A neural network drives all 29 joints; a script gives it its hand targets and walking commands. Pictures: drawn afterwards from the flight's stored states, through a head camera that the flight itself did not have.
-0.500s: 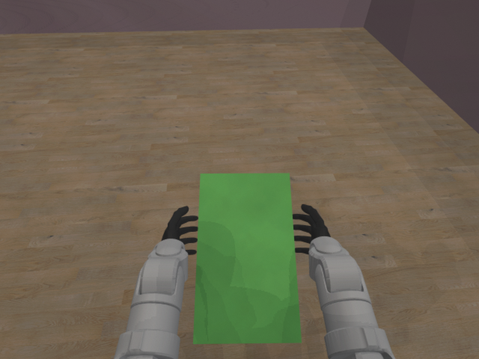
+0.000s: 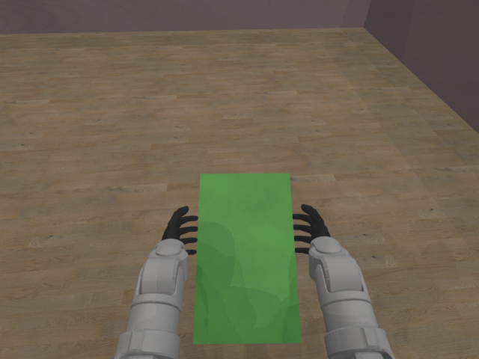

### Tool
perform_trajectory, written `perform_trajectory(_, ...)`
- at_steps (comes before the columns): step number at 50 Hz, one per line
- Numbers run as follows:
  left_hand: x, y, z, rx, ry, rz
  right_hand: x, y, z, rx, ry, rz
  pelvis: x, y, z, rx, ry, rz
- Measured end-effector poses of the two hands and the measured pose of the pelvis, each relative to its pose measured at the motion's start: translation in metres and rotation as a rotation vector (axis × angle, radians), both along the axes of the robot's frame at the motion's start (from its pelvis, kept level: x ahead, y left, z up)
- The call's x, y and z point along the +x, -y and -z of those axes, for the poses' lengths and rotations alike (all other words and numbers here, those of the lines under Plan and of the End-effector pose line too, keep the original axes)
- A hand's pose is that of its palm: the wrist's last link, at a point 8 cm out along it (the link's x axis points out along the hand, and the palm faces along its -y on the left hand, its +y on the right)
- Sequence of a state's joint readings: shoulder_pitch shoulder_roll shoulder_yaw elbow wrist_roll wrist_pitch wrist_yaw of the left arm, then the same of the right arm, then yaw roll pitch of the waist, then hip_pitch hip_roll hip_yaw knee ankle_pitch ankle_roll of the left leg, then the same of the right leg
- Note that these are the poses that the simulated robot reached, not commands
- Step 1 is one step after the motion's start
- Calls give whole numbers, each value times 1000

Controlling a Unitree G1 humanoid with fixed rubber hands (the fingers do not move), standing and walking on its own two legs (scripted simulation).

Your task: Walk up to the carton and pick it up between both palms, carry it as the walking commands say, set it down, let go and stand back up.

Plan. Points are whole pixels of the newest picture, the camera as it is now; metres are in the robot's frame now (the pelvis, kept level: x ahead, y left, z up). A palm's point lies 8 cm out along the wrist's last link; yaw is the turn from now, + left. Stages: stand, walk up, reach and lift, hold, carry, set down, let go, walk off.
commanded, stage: carry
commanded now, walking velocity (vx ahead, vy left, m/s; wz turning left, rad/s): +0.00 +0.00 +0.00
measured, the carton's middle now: (244, 256) +0.33 +0.00 -0.06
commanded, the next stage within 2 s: none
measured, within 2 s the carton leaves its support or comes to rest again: neither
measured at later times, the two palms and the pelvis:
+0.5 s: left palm (176, 207) +0.36 +0.13 +0.07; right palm (316, 203) +0.37 -0.13 +0.07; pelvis +0.08 -0.01 +0.00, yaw +2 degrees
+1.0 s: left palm (198, 116) +0.62 +0.11 +0.09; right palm (303, 117) +0.61 -0.14 +0.09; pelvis +0.33 -0.02 +0.00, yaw +2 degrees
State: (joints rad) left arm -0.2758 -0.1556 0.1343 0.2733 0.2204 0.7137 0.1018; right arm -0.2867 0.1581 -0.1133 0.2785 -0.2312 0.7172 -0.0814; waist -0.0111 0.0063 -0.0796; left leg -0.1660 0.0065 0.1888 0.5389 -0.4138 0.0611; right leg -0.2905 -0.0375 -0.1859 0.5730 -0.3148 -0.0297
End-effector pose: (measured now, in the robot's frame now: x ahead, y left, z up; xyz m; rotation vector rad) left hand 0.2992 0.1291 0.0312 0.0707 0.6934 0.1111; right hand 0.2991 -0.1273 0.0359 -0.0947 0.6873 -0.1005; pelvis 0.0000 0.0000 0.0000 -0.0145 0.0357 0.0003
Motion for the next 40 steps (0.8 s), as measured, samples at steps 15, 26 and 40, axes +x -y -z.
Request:
perform_trajectory(15,14,0,-18,6,20,-9,13,1,-13,30,23,8,23,0,2,3,13,11)
perform_trajectory(26,68,1,-38,-38,32,-64,73,0,-38,28,30,26,87,7,-4,0,-14,-25)
perform_trajectory(40,201,6,-61,-16,10,-7,178,2,-61,74,14,144,206,-13,-16,-27,-36,39)
